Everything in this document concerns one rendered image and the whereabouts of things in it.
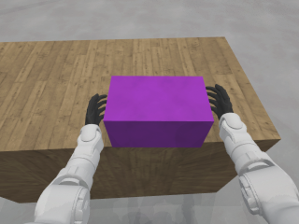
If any carton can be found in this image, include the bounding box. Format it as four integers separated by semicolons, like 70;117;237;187
103;76;214;147

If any robot right upper arm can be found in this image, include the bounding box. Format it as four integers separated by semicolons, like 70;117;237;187
238;165;299;224

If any robot left upper arm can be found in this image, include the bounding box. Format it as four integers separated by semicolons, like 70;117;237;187
24;184;91;224

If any left robot forearm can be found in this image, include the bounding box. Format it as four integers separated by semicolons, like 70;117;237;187
34;124;104;221

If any pedestal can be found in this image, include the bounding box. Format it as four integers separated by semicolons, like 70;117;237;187
0;36;281;203

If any right robot forearm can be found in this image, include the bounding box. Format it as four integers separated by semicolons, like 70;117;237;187
219;112;299;201

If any right robot hand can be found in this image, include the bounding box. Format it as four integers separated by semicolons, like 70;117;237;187
206;84;234;120

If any left robot hand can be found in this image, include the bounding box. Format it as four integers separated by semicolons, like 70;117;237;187
85;93;107;126

